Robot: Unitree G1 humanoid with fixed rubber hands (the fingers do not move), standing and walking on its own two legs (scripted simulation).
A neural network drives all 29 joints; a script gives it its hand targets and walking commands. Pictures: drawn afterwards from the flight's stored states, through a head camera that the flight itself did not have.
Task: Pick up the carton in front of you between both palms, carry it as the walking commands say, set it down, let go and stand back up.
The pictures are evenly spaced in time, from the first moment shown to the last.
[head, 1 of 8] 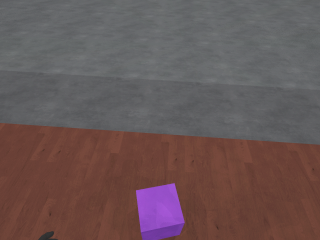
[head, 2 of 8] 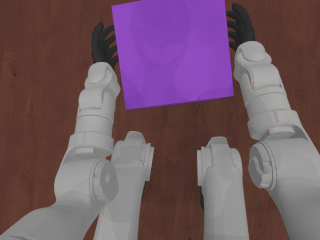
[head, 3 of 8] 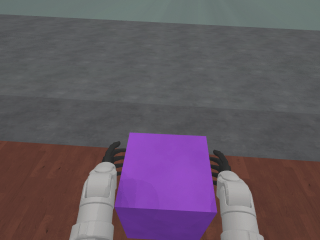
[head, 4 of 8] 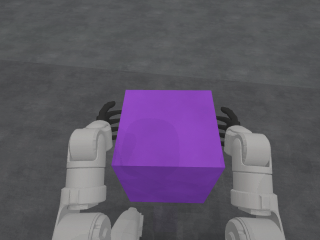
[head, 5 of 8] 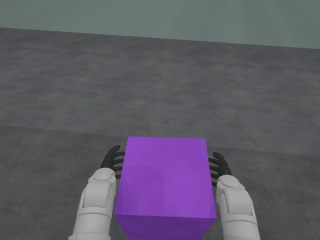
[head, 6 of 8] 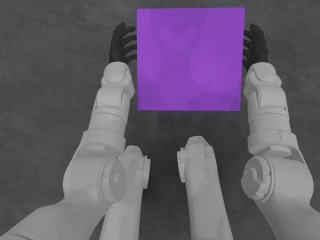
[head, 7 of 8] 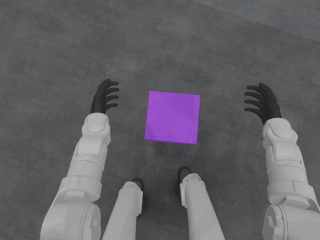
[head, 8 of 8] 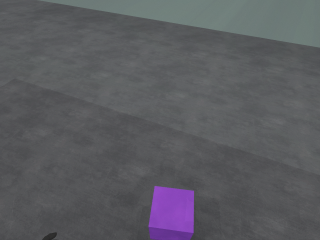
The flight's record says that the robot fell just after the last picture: no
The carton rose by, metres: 0.68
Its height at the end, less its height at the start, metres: -0.07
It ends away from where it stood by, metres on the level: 2.22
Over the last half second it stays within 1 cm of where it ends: yes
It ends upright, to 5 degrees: yes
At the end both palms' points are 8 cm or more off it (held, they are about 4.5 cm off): yes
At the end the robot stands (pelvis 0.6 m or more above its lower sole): yes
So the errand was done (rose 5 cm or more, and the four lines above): yes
